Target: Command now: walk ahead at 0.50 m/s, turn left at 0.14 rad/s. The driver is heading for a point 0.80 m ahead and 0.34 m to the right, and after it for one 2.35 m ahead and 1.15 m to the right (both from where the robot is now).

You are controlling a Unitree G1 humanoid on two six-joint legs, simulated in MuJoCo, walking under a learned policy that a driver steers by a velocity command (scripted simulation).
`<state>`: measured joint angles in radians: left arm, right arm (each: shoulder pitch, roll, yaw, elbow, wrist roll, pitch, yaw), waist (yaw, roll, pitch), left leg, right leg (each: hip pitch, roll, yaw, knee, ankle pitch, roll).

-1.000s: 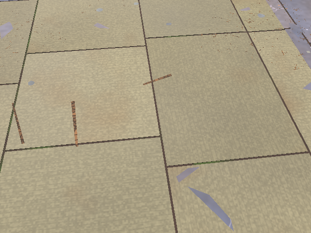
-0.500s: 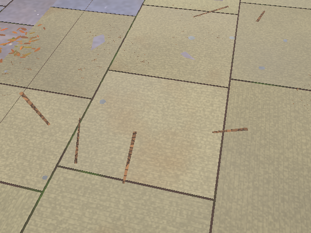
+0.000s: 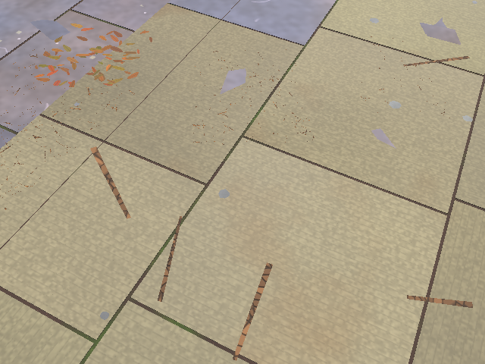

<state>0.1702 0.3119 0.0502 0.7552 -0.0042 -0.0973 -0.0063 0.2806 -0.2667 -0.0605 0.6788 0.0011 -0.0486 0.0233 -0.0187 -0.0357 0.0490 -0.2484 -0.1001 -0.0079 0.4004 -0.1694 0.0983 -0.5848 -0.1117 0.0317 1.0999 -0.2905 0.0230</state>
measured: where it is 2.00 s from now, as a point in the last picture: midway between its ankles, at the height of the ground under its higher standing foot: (383, 206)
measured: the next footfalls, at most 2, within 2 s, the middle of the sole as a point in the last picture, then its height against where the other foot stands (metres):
right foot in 0.34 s outside the picture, level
left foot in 0.82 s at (251, 287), level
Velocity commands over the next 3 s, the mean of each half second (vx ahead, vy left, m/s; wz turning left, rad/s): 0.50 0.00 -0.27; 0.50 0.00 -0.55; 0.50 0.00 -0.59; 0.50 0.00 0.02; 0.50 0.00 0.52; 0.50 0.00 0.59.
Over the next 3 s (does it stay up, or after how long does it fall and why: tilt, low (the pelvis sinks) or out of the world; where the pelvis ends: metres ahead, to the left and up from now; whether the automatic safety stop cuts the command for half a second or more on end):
stays up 1.47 -0.73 -0.01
